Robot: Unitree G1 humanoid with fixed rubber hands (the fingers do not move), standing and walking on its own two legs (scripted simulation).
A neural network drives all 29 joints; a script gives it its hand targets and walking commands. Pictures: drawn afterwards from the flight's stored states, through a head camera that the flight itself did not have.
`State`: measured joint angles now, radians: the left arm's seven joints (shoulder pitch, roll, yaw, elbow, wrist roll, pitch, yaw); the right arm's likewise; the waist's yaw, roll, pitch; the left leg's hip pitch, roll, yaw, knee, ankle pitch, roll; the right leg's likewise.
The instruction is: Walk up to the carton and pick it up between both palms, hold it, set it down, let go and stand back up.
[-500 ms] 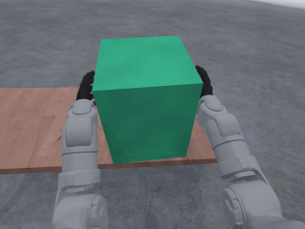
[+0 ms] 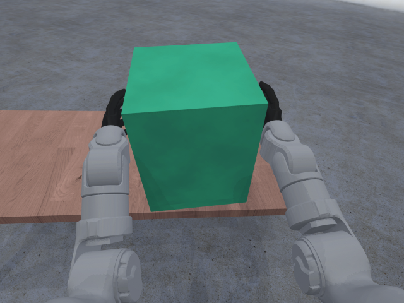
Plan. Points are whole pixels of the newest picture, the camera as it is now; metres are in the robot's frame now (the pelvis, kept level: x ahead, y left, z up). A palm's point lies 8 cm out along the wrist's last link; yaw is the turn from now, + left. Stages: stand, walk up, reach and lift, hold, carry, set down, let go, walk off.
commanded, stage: hold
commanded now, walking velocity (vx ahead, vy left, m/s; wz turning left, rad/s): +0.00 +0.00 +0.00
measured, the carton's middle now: (192, 128) +0.39 +0.01 +0.18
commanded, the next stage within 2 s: set down in 0.60 s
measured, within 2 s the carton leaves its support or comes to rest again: neither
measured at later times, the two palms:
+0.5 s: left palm (114, 129) +0.36 +0.16 +0.20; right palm (269, 124) +0.36 -0.14 +0.21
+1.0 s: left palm (114, 131) +0.38 +0.16 +0.18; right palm (261, 130) +0.38 -0.13 +0.18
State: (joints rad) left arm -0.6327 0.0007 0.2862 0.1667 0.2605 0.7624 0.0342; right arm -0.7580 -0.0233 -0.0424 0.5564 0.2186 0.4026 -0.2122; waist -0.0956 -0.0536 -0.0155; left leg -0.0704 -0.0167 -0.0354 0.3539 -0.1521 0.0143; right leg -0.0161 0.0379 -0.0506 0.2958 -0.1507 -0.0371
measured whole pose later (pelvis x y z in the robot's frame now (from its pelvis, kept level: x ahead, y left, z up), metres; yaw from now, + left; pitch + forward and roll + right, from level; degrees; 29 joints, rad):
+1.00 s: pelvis +0.01 +0.00 +0.00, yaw +0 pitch -10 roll +0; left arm -0.67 -0.04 0.38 0.35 0.37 0.54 -0.03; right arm -0.75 0.06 -0.19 0.73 -0.01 0.15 -0.15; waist -0.06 -0.06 0.05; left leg 0.02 -0.02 -0.03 0.31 -0.15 0.02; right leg 0.06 0.03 -0.05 0.29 -0.17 -0.04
